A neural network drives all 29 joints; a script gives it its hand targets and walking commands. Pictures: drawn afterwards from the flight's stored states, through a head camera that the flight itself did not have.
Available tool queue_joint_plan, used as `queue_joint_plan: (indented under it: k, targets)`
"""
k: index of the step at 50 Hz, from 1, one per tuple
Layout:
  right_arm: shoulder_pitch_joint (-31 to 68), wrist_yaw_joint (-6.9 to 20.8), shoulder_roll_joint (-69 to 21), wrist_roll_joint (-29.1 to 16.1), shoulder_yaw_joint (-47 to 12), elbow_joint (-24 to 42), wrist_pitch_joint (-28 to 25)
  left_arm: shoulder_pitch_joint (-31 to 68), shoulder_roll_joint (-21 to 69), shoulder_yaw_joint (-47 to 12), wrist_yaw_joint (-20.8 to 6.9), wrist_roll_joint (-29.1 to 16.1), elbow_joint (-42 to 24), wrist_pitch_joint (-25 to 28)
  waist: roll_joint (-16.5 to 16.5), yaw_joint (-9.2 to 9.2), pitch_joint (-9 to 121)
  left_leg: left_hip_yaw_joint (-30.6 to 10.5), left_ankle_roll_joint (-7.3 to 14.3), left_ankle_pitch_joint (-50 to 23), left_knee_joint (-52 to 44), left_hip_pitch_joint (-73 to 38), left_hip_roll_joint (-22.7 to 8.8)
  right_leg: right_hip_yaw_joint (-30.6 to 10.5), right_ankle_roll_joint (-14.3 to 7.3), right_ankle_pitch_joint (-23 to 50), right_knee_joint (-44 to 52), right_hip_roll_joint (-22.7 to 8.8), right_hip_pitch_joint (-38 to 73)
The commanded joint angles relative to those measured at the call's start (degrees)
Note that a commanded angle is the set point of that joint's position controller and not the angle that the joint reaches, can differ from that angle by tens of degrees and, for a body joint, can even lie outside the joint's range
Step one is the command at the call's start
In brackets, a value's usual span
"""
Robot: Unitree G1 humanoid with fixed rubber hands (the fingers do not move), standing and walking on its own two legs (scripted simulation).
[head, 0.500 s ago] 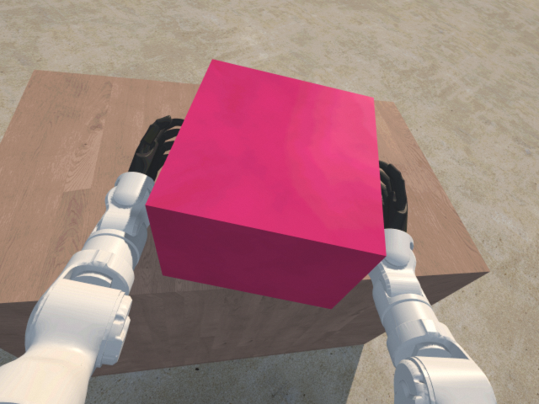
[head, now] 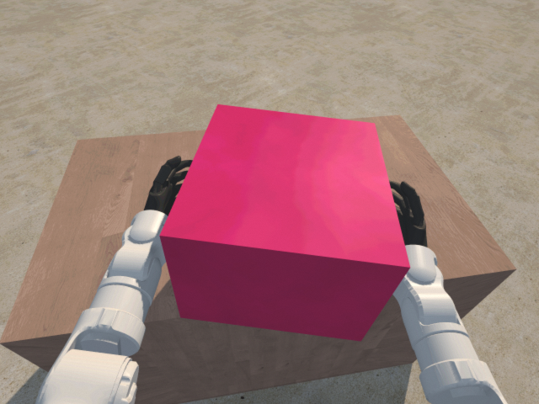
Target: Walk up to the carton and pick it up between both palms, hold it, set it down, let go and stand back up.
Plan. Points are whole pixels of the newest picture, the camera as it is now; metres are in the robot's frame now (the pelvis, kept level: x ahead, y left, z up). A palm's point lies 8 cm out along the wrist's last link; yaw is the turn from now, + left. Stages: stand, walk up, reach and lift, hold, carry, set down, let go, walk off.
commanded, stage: reach and lift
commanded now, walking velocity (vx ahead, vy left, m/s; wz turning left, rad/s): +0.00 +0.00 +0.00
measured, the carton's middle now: (284, 213) +0.40 -0.03 +0.06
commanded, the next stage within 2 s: hold in 0.66 s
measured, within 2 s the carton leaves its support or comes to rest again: neither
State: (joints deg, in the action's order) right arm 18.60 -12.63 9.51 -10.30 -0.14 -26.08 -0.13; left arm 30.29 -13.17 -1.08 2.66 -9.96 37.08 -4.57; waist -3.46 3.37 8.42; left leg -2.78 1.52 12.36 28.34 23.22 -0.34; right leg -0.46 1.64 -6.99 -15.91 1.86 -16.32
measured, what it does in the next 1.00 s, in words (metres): stands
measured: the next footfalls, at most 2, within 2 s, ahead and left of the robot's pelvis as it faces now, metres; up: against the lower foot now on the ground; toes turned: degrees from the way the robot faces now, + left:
none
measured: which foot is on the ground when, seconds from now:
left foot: down 0.00-1.00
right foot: down 0.00-1.00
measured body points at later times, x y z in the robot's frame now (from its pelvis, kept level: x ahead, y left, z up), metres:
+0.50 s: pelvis -0.04 -0.07 +0.01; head -0.10 -0.04 +0.45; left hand +0.35 +0.15 +0.23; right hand +0.36 -0.23 +0.25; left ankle +0.01 +0.09 -0.74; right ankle +0.00 -0.14 -0.74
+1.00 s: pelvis -0.02 -0.03 +0.01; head -0.04 +0.01 +0.46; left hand +0.37 +0.18 +0.16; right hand +0.35 -0.20 +0.16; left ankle +0.01 +0.09 -0.74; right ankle +0.00 -0.14 -0.74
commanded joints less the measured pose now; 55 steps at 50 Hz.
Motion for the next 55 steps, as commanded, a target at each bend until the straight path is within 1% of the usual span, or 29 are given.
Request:
queue_joint_plan:
  k: [1,3,5,6,7,9,12,14,16,19,21,24,28,32,36,38,41,43,45,47,49,50,51,53,55]
  targets:
    - [49.2,8.3,-28.4,-2.0,-25.9,31.7,2.3,37.6,38.4,-23.8,-7.9,-2.1,-31.0,-2.0,1.0,1.78,31.1,-2.0,-5.0,-33.4,-1.5,-30.9,-0.7,4.6,-0.3,14.1,1.9,4.3,2.2]
    - [52.2,9.4,-27.9,-2.2,-23.7,30.9,6.5,40.9,37.6,-22.4,-8.3,-1.4,-32.8,-5.4,1.9,2.22,29.5,-1.2,-4.3,-21.3,-4.9,-26.6,0.2,4.9,-0.2,11.9,2.1,3.2,5.2]
    - [56.2,10.5,-27.8,-1.2,-19.8,27.5,10.2,45.6,36.1,-20.1,-8.9,-0.1,-33.2,-8.7,2.6,2.89,27.4,-0.2,-3.3,-8.7,-8.7,-20.6,1.0,5.2,0.0,7.8,2.0,1.8,8.5]
    - [58.5,11.2,-27.7,-0.2,-17.3,25.0,11.8,48.2,35.1,-18.5,-9.3,0.8,-32.2,-10.2,2.9,3.03,26.4,0.5,-2.7,-3.3,-10.2,-17.6,1.5,5.5,0.2,5.2,1.7,1.1,9.9]
    - [60.7,12.0,-27.6,1.0,-14.6,21.8,13.2,50.8,34.1,-16.6,-9.7,2.0,-31.0,-11.6,3.2,3.04,25.5,1.2,-2.2,0.6,-11.3,-15.0,2.0,5.8,0.4,2.6,1.2,0.7,11.0]
    - [64.6,14.0,-27.5,4.2,-9.5,15.2,15.5,54.7,32.4,-11.9,-10.9,5.0,-27.4,-14.2,4.0,2.57,23.9,2.4,-1.3,5.0,-12.4,-11.8,2.8,6.2,0.8,-2.2,0.8,-0.2,12.5]
    - [66.5,16.5,-27.3,8.9,-2.8,7.2,17.6,55.6,30.0,-2.9,-13.5,10.7,-21.5,-17.1,6.4,1.17,20.7,3.4,-0.4,5.8,-13.0,-10.3,4.0,5.7,1.1,-6.1,1.5,-1.9,15.4]
    - [65.7,17.4,-27.0,12.0,0.9,4.4,18.1,54.2,28.0,3.1,-15.5,14.3,-18.4,-18.2,7.7,0.37,19.1,3.6,0.3,4.3,-13.7,-10.5,4.4,5.6,1.3,-5.6,2.1,-2.5,18.1]
    - [64.4,17.8,-26.5,14.8,4.0,3.1,17.7,53.2,25.7,7.9,-17.0,17.1,-17.1,-18.7,8.5,-0.05,18.5,3.6,0.8,2.0,-14.4,-11.1,4.6,5.7,1.6,-2.6,2.3,-2.9,20.3]
    - [62.4,17.9,-25.4,17.6,6.6,2.0,16.2,52.2,23.0,12.0,-18.4,19.8,-17.2,-18.9,8.6,-0.12,18.1,3.5,1.2,-1.2,-14.8,-12.5,4.8,6.0,2.1,3.4,2.1,-3.1,22.2]
    - [61.4,17.7,-24.6,18.5,7.4,1.4,15.4,51.5,21.9,12.9,-18.9,20.8,-17.6,-19.3,8.1,0.17,17.0,3.6,1.2,-2.2,-14.7,-14.4,4.8,6.3,2.1,4.6,2.4,-3.1,21.5]
    - [60.7,17.3,-23.3,18.8,8.0,0.8,15.0,50.8,21.9,11.6,-19.1,20.7,-18.4,-20.3,6.6,1.21,14.4,3.4,0.6,-2.2,-14.0,-18.9,4.7,6.9,1.6,1.1,3.9,-3.1,15.7]
    - [61.2,16.2,-22.4,17.1,7.1,1.1,14.9,51.2,23.9,6.3,-18.3,18.0,-20.3,-20.9,3.2,3.36,12.0,3.3,-0.5,-2.0,-13.1,-20.7,4.2,7.5,1.1,-0.7,4.6,-2.6,12.0]
    - [61.0,14.2,-23.5,15.1,4.9,3.0,14.5,51.4,25.5,1.2,-17.1,15.1,-22.2,-19.5,1.3,5.27,13.0,3.1,-0.6,-1.9,-13.0,-19.1,3.8,7.0,1.1,1.8,4.2,-2.4,13.8]
    - [60.2,12.5,-26.9,13.3,1.0,6.7,13.2,52.0,26.6,-3.3,-16.0,12.2,-24.2,-16.0,0.3,5.77,18.4,3.2,0.3,-3.1,-13.4,-14.8,3.3,6.4,1.1,6.6,3.1,-2.0,19.5]
    - [59.7,11.8,-29.0,12.2,-2.0,9.7,12.1,52.6,27.5,-6.1,-15.4,10.5,-26.3,-13.7,-0.5,5.62,23.5,3.3,0.7,-6.0,-13.2,-13.7,3.1,6.2,1.0,10.4,2.3,-1.6,22.4]
    - [58.1,10.8,-32.1,9.3,-8.1,15.0,10.4,53.3,29.7,-11.7,-14.2,7.7,-31.6,-10.7,-2.0,5.25,33.3,3.1,0.8,-14.1,-11.4,-15.8,2.9,5.8,0.3,17.9,1.4,-0.6,25.4]
    - [56.7,10.2,-33.7,6.8,-12.8,19.2,9.7,52.6,31.7,-15.5,-13.2,5.8,-35.7,-9.5,-2.9,4.78,38.8,2.8,0.7,-19.8,-9.9,-18.0,2.9,5.5,-0.2,22.9,1.1,-0.1,26.4]
    - [55.4,9.5,-34.7,3.9,-17.5,24.2,9.6,51.0,33.7,-18.9,-12.2,4.2,-39.6,-9.4,-3.3,4.28,42.0,2.3,0.4,-24.8,-8.4,-20.1,2.8,5.3,-0.8,26.9,1.0,0.4,26.6]
    - [54.3,8.9,-34.3,0.8,-21.2,29.1,10.2,47.9,35.0,-21.2,-11.4,3.1,-42.5,-10.7,-3.3,3.62,41.9,1.6,0.1,-28.1,-7.4,-21.7,2.7,5.3,-1.2,28.8,1.4,0.8,25.7]
    - [53.0,8.4,-32.3,-1.9,-23.0,32.9,12.0,44.0,35.4,-21.6,-10.8,2.8,-44.0,-13.4,-2.9,3.14,37.9,0.9,-0.4,-29.3,-6.6,-23.5,2.4,5.6,-1.5,27.6,2.2,1.2,23.2]
    - [52.4,8.2,-30.6,-3.1,-23.1,34.1,13.3,41.7,35.0,-21.0,-10.7,3.1,-44.1,-15.3,-2.7,2.95,34.6,0.5,-0.7,-29.1,-6.4,-24.5,2.2,5.8,-1.7,25.8,2.9,1.3,21.4]
    - [51.9,8.0,-28.6,-4.1,-22.6,34.7,14.7,39.3,34.5,-20.0,-10.6,3.6,-43.7,-17.4,-2.4,2.79,30.6,0.2,-1.2,-28.5,-6.3,-25.6,2.0,6.1,-2.0,23.5,3.7,1.5,19.4]
    - [50.4,7.7,-24.2,-5.9,-20.6,33.9,17.7,34.8,33.3,-17.0,-10.8,5.3,-42.2,-21.9,-1.9,2.54,21.1,-0.7,-2.2,-25.4,-6.6,-27.1,1.5,6.7,-2.6,17.9,5.3,1.7,15.7]
    - [49.3,7.9,-20.1,-6.8,-17.6,31.4,20.3,31.6,32.7,-13.3,-11.2,7.5,-40.4,-26.1,-1.4,2.45,12.2,-1.7,-3.1,-19.6,-8.1,-27.2,0.7,7.2,-3.3,12.4,6.5,1.9,13.5]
